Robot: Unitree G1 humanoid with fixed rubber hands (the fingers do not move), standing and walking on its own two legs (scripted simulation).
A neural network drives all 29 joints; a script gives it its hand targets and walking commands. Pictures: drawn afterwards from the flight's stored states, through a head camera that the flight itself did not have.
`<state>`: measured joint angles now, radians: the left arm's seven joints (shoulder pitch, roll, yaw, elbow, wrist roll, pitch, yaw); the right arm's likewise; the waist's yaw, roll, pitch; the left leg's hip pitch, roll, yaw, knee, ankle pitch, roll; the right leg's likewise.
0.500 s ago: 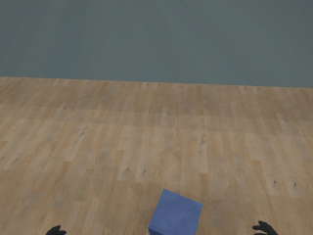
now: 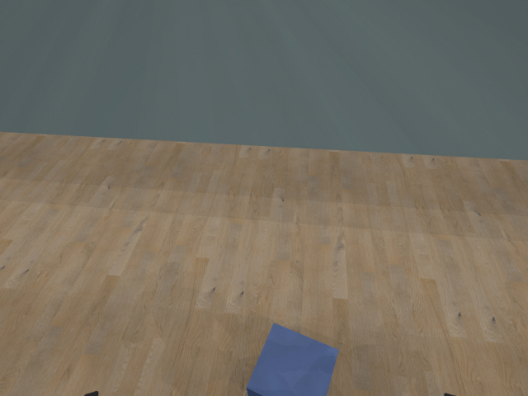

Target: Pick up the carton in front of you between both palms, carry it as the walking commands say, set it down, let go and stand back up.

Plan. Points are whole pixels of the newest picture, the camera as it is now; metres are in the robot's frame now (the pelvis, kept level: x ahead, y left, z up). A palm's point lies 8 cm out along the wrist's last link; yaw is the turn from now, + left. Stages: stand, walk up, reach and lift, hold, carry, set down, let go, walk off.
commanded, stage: stand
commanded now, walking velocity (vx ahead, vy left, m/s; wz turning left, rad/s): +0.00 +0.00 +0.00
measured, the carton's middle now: (292, 380) +0.34 -0.06 -0.65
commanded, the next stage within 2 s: none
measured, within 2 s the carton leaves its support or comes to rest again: neither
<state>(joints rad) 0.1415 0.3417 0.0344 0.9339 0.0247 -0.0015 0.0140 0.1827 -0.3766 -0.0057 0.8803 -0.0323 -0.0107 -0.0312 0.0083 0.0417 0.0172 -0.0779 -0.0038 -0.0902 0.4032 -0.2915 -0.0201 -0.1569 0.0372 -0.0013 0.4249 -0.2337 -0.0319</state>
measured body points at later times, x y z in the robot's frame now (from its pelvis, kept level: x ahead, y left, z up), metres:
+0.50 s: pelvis -0.01 +0.00 +0.00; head -0.02 -0.01 +0.45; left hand +0.08 +0.32 -0.10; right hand +0.08 -0.30 -0.12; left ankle -0.04 +0.14 -0.74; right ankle +0.00 -0.10 -0.74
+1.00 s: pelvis -0.02 +0.01 +0.00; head -0.02 -0.01 +0.45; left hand +0.08 +0.32 -0.10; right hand +0.08 -0.31 -0.12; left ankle -0.04 +0.14 -0.74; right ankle +0.00 -0.10 -0.74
